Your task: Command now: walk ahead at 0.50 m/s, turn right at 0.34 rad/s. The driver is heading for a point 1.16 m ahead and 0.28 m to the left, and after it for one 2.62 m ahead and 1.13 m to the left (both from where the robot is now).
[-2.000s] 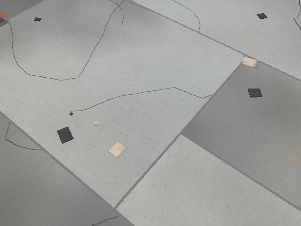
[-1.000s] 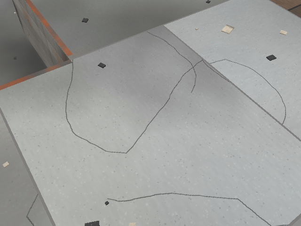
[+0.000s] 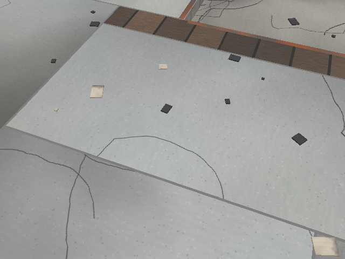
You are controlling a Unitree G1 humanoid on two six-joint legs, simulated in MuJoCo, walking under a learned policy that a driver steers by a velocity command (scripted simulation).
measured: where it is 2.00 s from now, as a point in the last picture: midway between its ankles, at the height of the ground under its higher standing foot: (121, 154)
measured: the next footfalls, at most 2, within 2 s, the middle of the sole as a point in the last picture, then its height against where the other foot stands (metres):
right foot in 0.38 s outside the picture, level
left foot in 0.88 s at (144, 233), level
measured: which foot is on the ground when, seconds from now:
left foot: down 0.00-0.38, up 0.40-0.86, down 0.88-1.00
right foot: up 0.00-0.36, down 0.38-0.90, up 0.92-1.00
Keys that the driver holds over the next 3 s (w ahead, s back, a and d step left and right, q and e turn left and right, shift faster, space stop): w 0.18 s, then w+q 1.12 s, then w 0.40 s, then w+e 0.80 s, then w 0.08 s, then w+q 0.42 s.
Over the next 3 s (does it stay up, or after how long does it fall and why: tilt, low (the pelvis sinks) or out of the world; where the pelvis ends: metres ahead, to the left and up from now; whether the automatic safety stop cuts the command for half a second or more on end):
stays up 1.51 0.51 -0.01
